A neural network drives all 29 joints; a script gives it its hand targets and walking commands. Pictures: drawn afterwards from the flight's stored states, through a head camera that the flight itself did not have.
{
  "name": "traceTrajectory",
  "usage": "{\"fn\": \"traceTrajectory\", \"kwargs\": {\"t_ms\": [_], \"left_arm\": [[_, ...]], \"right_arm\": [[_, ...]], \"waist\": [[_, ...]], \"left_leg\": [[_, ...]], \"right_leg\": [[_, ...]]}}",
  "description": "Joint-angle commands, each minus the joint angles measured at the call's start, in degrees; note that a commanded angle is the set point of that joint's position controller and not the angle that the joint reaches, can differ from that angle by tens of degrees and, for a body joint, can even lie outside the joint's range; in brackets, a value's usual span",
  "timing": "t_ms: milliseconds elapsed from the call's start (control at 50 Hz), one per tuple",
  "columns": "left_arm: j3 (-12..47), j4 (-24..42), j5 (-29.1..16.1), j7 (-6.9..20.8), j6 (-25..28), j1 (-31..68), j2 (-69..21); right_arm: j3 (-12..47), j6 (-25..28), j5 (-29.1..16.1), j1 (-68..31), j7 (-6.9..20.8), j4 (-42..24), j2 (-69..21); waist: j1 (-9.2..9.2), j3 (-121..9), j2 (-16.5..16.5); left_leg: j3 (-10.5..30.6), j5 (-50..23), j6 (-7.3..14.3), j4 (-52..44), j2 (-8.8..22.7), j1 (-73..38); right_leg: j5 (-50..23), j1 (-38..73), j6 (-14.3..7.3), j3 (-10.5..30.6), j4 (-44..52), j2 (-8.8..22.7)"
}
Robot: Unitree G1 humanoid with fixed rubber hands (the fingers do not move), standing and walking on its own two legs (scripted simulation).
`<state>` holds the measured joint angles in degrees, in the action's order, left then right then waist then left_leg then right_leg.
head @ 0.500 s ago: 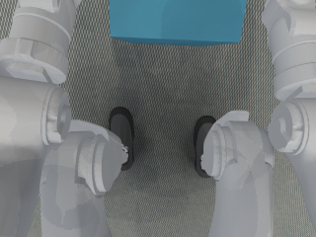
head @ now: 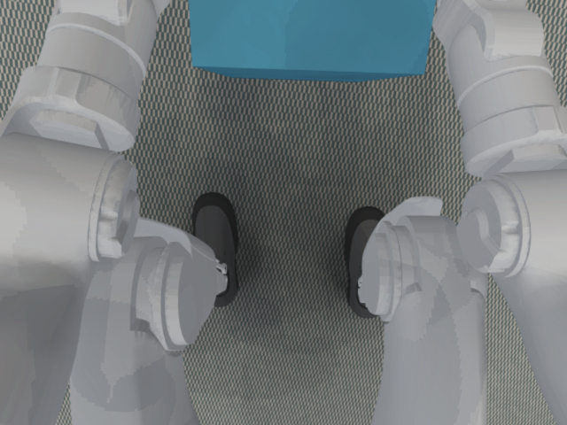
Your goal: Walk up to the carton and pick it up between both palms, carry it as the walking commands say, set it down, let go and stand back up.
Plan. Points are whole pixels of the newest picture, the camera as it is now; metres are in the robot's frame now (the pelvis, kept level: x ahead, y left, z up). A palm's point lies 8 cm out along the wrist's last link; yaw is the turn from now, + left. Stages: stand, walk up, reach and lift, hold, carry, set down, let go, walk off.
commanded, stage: reach and lift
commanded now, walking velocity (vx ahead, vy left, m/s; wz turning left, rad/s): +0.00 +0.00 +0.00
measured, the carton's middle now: out of the picture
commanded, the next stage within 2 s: none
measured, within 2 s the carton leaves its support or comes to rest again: leaves its support in 0.76 s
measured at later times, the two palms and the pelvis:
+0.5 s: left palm out of the picture +0.58 +0.12 -0.18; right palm out of the picture +0.55 -0.17 -0.19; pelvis +0.00 +0.00 -0.01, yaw +0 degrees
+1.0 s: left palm out of the picture +0.60 +0.11 -0.13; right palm out of the picture +0.56 -0.16 -0.15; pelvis +0.00 +0.00 -0.01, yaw +0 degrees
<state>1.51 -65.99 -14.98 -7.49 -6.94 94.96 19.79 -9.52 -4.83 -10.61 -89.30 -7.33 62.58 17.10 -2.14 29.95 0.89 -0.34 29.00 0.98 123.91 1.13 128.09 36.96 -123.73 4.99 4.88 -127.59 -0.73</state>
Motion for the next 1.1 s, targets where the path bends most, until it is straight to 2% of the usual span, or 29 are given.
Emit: {"fn": "traceTrajectory", "kwargs": {"t_ms": [0, 40, 60, 100, 140, 180, 260, 420, 480, 500, 520, 540, 580, 620, 640, 660, 680, 700, 720, 740, 760, 780, 800, 820, 920, 980, 1020, 1040, 1080], "left_arm": [[0.7, 7.0, 3.5, 2.7, 3.0, 22.6, -11.8], [2.0, 5.8, 4.0, 6.4, 1.7, 24.2, -24.7], [3.0, 4.9, 3.9, 8.2, 0.7, 25.2, -32.4], [2.3, 5.0, 6.1, 11.9, -0.1, 27.4, -41.9], [4.4, 9.0, 5.7, 13.6, -0.6, 28.3, -47.1], [3.9, 8.0, 4.8, 15.6, -1.5, 30.3, -52.0], [1.8, 7.4, 7.0, 17.6, -2.5, 26.2, -54.0], [4.7, 11.2, 5.1, 19.4, -4.2, 26.2, -58.3], [2.9, 10.4, 6.0, 19.1, -4.7, 25.7, -58.6], [4.8, 12.5, 4.6, 19.0, -4.4, 28.8, -58.2], [5.1, 13.9, 4.7, 18.7, -4.3, 29.9, -58.5], [4.8, 13.8, 3.6, 18.9, -4.1, 29.6, -58.6], [3.8, 10.8, 4.9, 18.9, -5.6, 26.9, -61.2], [4.1, 14.0, 3.1, 18.5, -5.3, 29.0, -58.6], [6.4, 17.7, 2.3, 17.8, -5.7, 33.3, -61.0], [6.5, 20.3, 2.2, 17.2, -5.4, 33.1, -61.7], [6.9, 21.7, 1.4, 17.2, -5.3, 35.5, -60.8], [7.4, 21.2, 2.1, 16.9, -6.0, 32.1, -61.4], [7.3, 24.0, 2.2, 17.0, -5.9, 34.6, -62.0], [7.8, 24.0, 1.8, 17.2, -6.4, 32.6, -62.3], [6.3, 21.1, 2.8, 16.6, -7.2, 34.3, -61.3], [9.7, 27.6, 2.3, 15.9, -6.9, 36.9, -61.6], [9.4, 24.1, 2.5, 15.8, -8.5, 33.1, -64.2], [8.1, 23.7, 3.2, 15.7, -9.1, 31.8, -62.3], [5.9, 21.9, 4.8, 16.6, -9.8, 30.5, -66.8], [1.7, 15.6, 8.4, 18.0, -11.9, 26.5, -70.8], [3.0, 19.2, 7.2, 18.1, -12.5, 32.0, -68.9], [2.5, 17.9, 8.3, 18.3, -13.0, 32.7, -70.6], [1.9, 18.1, 8.3, 17.7, -13.8, 30.3, -71.8]], "right_arm": [[4.1, 2.1, 1.7, -24.8, 2.8, -8.6, -7.3], [8.5, 0.7, 1.7, -29.1, 6.4, -8.7, -22.1], [8.9, 0.4, 2.6, -29.5, 8.2, -7.3, -28.3], [10.6, -1.6, 2.5, -31.9, 12.2, -7.1, -40.5], [12.5, -2.5, 1.7, -32.7, 14.6, -7.9, -46.8], [9.8, -2.9, 3.3, -32.2, 16.5, -10.1, -50.1], [10.1, -4.7, 4.4, -29.1, 18.7, -9.9, -53.1], [11.6, -5.8, 1.8, -31.3, 19.3, -12.0, -54.7], [14.2, -5.7, 1.0, -34.8, 19.3, -17.6, -55.7], [11.9, -5.7, 1.0, -34.2, 19.2, -14.4, -55.2], [13.7, -6.2, 0.2, -35.2, 19.2, -14.6, -58.7], [14.2, -6.2, 1.5, -34.3, 18.9, -14.3, -55.8], [15.2, -6.0, -1.6, -38.3, 19.0, -20.3, -56.7], [17.8, -6.4, -2.2, -42.0, 18.1, -24.7, -58.1], [18.3, -5.7, -3.9, -45.2, 17.6, -30.1, -57.5], [19.7, -6.8, -2.3, -41.0, 17.4, -28.2, -57.7], [18.0, -8.0, -1.3, -38.1, 17.5, -21.6, -58.6], [19.7, -7.5, -2.8, -38.8, 17.2, -26.3, -59.7], [16.9, -8.1, -1.9, -38.5, 17.0, -24.4, -59.0], [17.9, -8.4, -2.2, -40.5, 17.1, -28.9, -61.4], [16.7, -8.5, -2.1, -43.6, 17.2, -28.8, -57.8], [20.7, -8.5, -4.1, -43.8, 16.8, -30.2, -61.0], [18.8, -8.5, -3.6, -46.8, 16.4, -34.7, -56.5], [20.2, -9.2, -4.4, -46.9, 16.6, -35.3, -59.3], [17.5, -10.8, -0.6, -45.2, 16.1, -32.4, -63.0], [13.6, -11.6, 1.7, -45.2, 16.1, -27.3, -61.6], [15.3, -11.4, 0.2, -52.2, 16.3, -36.0, -61.4], [15.0, -11.3, 0.3, -52.1, 16.5, -33.7, -59.7], [15.0, -11.9, -0.1, -52.2, 16.6, -35.4, -62.7]], "waist": [[-4.06, -81.4, -0.4], [-1.7, -75.1, -3.2], [-4.85, -75.4, -4.0], [-1.74, -70.8, -3.3], [-1.14, -71.5, -1.9], [-5.24, -71.2, -2.5], [-3.24, -71.4, -0.5], [-4.54, -71.0, 0.6], [-1.2, -72.8, -1.4], [-3.83, -73.8, 1.2], [-0.23, -77.8, 1.3], [-4.45, -77.5, -4.0], [0.7, -80.4, 2.8], [-1.07, -88.4, -4.2], [-0.53, -97.8, 0.3], [-3.41, -100.9, -2.6], [-2.37, -96.8, -1.2], [-0.52, -102.1, -1.3], [-3.5, -103.3, -2.2], [-1.23, -106.9, -0.6], [-2.98, -105.3, 2.3], [0.05, -115.8, -0.3], [-3.23, -116.8, 1.7], [0.41, -118.4, 0.8], [-2.44, -113.4, -3.5], [-2.1, -106.3, -0.9], [-1.78, -113.0, -1.7], [-0.88, -114.1, 2.1], [-0.87, -117.9, 0.1]], "left_leg": [[0.8, -21.3, -2.3, -4.4, -6.3, -51.2], [0.9, -20.8, -1.7, -5.8, -6.8, -48.8], [1.1, -18.6, -1.9, -5.3, -7.1, -45.3], [-0.2, -14.3, -1.1, -4.8, -6.9, -41.0], [-0.7, -17.3, -1.5, -3.1, -7.1, -44.6], [1.2, -16.9, -0.9, -3.5, -7.7, -43.8], [-1.5, -12.8, -1.8, -4.0, -7.7, -43.5], [-1.1, -13.2, -0.7, -3.3, -7.4, -40.8], [-1.7, -16.4, -1.0, -2.2, -7.6, -43.2], [-1.9, -15.3, -0.8, -3.4, -7.4, -44.1], [-2.4, -18.1, -0.7, -2.8, -7.4, -46.1], [-1.9, -16.3, -0.4, -2.7, -7.9, -41.6], [-2.9, -19.2, -0.8, -3.2, -7.7, -45.6], [-2.4, -19.7, -0.2, -2.1, -7.9, -46.6], [-2.4, -24.3, -0.1, -2.4, -7.7, -53.8], [-2.8, -26.8, -0.9, -1.0, -8.1, -54.9], [-3.4, -23.2, -0.5, -2.3, -8.5, -50.7], [-3.3, -26.1, -0.9, -2.8, -8.5, -55.9], [-2.3, -24.7, -0.4, -3.0, -7.9, -53.6], [-2.0, -26.2, -0.4, -2.8, -8.7, -55.7], [-3.0, -24.8, -0.7, -3.8, -8.3, -57.7], [-2.2, -28.0, -0.5, -3.5, -8.5, -63.7], [-1.3, -30.2, -0.8, -3.7, -8.6, -66.0], [-2.1, -30.4, -0.5, -4.7, -8.7, -67.8], [-3.5, -23.5, -0.9, -6.1, -8.7, -57.4], [-3.5, -15.5, -0.9, -8.3, -8.7, -51.6], [-3.2, -17.9, -0.8, -7.8, -8.9, -56.3], [-4.8, -17.8, -1.6, -7.6, -8.6, -57.3], [-2.6, -19.9, -0.9, -9.5, -9.4, -61.6]], "right_leg": [[-20.6, 25.3, -1.8, -11.5, 11.6, -3.2], [-19.1, 24.3, -1.4, -11.1, 12.9, -3.3], [-20.4, 27.4, -2.8, -10.8, 12.2, -4.0], [-17.4, 25.6, -2.1, -10.8, 10.7, -4.3], [-18.7, 24.1, -3.0, -10.5, 9.8, -4.6], [-17.4, 20.3, -2.9, -12.1, 9.6, -5.2], [-15.6, 20.6, -3.9, -11.6, 10.2, -5.0], [-17.4, 22.3, -3.6, -11.8, 8.2, -5.4], [-17.7, 20.0, -4.0, -12.2, 8.7, -5.7], [-16.8, 19.8, -4.0, -12.7, 9.6, -6.0], [-19.0, 22.3, -4.1, -11.4, 9.3, -5.5], [-18.8, 25.1, -3.9, -13.3, 9.5, -6.1], [-20.3, 24.8, -3.1, -12.2, 9.8, -5.8], [-22.8, 31.0, -2.8, -12.9, 8.9, -5.2], [-26.8, 33.0, -2.4, -13.2, 8.3, -5.6], [-27.8, 34.7, -3.0, -13.1, 9.6, -6.0], [-25.7, 33.4, -3.2, -12.4, 9.2, -5.6], [-27.9, 35.6, -3.1, -12.3, 9.3, -6.1], [-28.1, 36.3, -2.5, -13.5, 8.5, -5.7], [-27.5, 32.9, -2.6, -12.6, 8.7, -6.5], [-25.5, 32.4, -2.7, -13.6, 10.4, -6.2], [-28.3, 37.7, -2.5, -13.2, 8.4, -6.2], [-28.4, 35.5, -2.4, -14.7, 9.5, -6.5], [-29.2, 38.7, -2.4, -14.2, 10.1, -6.1], [-26.1, 37.3, -2.6, -14.2, 12.9, -7.3], [-18.6, 36.5, -2.9, -13.6, 14.1, -6.9], [-18.9, 36.1, -2.7, -14.3, 14.1, -7.2], [-20.1, 39.5, -3.6, -13.5, 14.7, -6.6], [-20.6, 38.4, -2.5, -15.6, 14.0, -6.9]]}}
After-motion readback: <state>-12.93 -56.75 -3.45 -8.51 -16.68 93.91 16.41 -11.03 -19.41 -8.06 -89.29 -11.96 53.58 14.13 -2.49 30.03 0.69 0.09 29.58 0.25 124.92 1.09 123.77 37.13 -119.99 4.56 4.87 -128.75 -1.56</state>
